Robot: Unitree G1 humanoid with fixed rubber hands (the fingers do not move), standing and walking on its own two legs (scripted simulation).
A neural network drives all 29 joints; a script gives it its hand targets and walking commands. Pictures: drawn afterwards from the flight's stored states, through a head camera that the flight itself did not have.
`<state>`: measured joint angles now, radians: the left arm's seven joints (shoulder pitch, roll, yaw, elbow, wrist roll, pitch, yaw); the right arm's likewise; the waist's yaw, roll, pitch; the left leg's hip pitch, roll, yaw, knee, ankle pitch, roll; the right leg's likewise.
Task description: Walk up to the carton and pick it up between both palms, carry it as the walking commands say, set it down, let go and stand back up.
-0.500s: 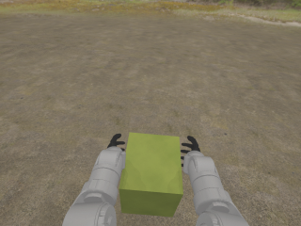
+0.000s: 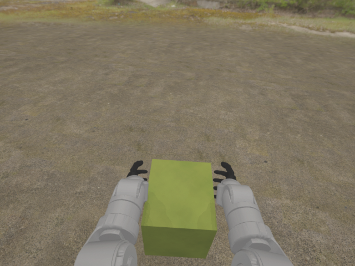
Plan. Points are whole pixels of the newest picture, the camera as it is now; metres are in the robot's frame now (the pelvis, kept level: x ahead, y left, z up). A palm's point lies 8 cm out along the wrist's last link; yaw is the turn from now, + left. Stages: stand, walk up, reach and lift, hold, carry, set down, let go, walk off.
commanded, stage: hold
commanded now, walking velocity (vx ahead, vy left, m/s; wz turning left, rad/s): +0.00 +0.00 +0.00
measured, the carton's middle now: (178, 208) +0.32 +0.02 -0.03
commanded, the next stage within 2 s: carry in 0.16 s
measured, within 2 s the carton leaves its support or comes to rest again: neither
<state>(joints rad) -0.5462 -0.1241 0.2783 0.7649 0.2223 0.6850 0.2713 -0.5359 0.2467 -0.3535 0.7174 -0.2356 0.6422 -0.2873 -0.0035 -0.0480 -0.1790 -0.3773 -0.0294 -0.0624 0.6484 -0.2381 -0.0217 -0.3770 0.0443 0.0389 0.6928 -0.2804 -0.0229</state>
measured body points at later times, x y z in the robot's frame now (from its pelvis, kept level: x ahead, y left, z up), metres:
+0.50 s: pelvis -0.02 +0.00 +0.00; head -0.01 +0.00 +0.45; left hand +0.33 +0.13 +0.07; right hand +0.33 -0.12 +0.07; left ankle +0.07 +0.13 -0.72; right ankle +0.06 -0.10 -0.72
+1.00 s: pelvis -0.03 +0.01 +0.00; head -0.02 +0.01 +0.45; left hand +0.29 +0.15 +0.09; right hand +0.31 -0.10 +0.10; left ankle +0.05 +0.13 -0.72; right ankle -0.01 -0.10 -0.70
